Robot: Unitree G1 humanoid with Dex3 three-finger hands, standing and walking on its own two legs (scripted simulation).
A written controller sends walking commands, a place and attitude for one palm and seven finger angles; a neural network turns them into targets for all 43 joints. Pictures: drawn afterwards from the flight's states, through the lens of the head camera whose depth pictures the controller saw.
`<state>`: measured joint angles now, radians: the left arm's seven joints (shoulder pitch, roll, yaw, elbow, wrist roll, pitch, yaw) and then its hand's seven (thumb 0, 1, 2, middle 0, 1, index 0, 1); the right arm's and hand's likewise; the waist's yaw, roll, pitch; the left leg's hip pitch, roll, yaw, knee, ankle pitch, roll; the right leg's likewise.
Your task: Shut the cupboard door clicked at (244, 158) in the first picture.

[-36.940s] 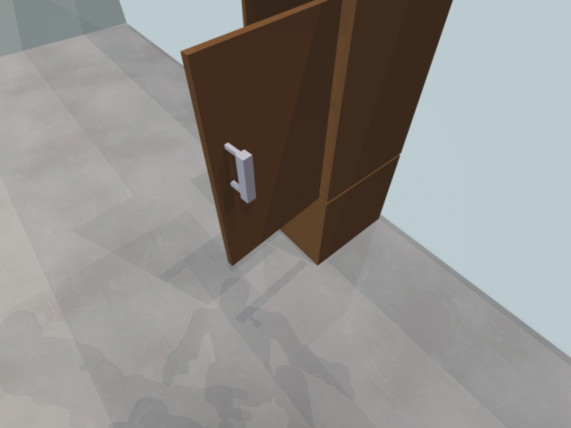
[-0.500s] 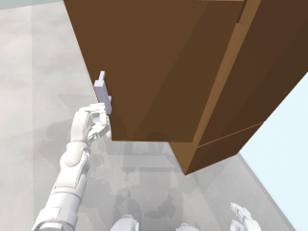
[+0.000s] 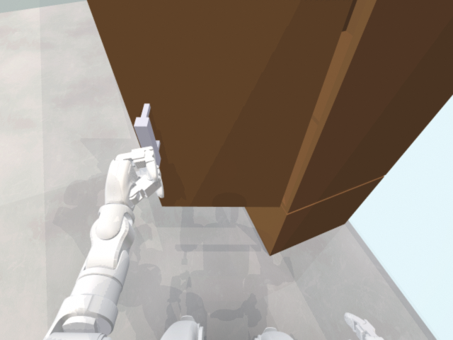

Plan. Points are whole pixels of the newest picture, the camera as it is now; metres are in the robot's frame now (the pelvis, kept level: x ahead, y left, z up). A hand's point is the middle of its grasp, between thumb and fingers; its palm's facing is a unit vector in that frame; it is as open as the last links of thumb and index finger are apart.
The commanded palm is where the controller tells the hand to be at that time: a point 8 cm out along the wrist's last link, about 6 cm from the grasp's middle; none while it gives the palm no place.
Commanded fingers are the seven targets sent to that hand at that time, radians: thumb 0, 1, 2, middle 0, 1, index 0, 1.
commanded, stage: push the door shut along its arc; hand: left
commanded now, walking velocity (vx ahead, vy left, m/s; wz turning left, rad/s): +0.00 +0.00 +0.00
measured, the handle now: (150, 136) +0.48 +0.17 +0.06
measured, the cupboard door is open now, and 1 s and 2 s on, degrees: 67 52 41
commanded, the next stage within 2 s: pull the fist back off the door in 1.90 s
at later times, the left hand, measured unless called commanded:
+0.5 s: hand (161, 158) +0.43 +0.14 +0.06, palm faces -0.11 -0.99 -0.03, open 3.1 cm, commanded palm +0.43 +0.18 +0.06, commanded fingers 0.00 0.90 0.90 -1.30 -1.50 -1.30 -1.50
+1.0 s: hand (172, 135) +0.49 +0.13 +0.06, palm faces -0.21 -0.98 -0.03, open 3.2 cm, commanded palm +0.50 +0.15 +0.06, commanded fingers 0.00 0.90 0.90 -1.30 -1.50 -1.30 -1.50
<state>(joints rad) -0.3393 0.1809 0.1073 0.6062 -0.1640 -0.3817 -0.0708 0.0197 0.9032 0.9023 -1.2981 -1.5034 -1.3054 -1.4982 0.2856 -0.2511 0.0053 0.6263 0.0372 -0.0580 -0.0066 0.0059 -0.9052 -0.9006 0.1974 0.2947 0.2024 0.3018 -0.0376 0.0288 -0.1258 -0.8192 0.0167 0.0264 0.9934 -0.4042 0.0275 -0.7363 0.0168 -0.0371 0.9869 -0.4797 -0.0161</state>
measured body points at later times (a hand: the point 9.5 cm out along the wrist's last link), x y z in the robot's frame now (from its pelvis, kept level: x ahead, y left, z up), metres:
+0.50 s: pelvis -0.01 +0.00 -0.01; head +0.07 +0.01 +0.43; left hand +0.43 +0.19 +0.06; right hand +0.07 -0.26 -0.13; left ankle +0.05 +0.10 -0.68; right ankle +0.00 -0.11 -0.68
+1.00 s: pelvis -0.02 +0.01 -0.03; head +0.10 +0.03 +0.40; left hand +0.50 +0.18 +0.06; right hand +0.01 -0.26 -0.14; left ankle +0.05 +0.10 -0.68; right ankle +0.00 -0.11 -0.68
